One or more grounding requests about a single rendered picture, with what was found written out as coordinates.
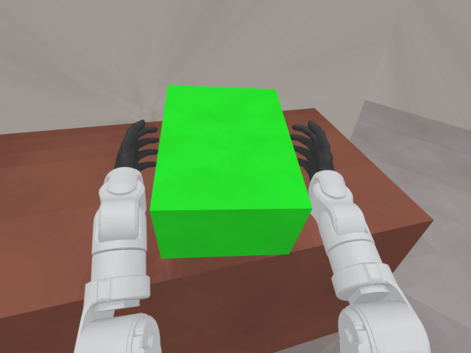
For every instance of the robot right forearm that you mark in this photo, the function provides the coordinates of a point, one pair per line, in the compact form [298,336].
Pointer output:
[359,276]

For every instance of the right robot hand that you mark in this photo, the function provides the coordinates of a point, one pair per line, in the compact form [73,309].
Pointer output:
[318,153]

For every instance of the left robot hand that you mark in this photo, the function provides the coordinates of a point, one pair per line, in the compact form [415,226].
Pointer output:
[128,154]

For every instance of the right robot upper arm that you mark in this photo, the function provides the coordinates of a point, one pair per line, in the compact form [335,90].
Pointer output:
[381,327]

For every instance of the carton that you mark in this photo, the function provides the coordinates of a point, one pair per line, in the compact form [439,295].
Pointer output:
[227,179]

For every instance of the pedestal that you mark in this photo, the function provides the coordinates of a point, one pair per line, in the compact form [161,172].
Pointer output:
[49,195]

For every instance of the left robot upper arm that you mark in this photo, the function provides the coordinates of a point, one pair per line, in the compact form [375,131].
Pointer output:
[135,333]

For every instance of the robot left forearm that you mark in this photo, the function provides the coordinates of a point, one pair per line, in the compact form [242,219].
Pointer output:
[119,245]

